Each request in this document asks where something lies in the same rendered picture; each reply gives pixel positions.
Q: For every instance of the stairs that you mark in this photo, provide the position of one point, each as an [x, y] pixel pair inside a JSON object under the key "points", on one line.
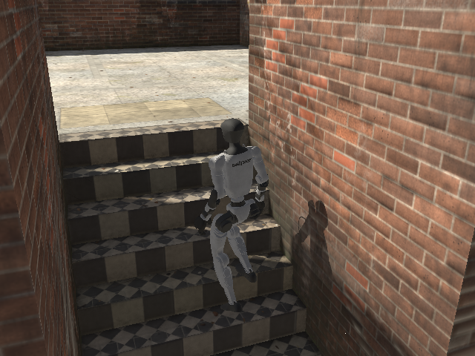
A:
{"points": [[145, 278]]}

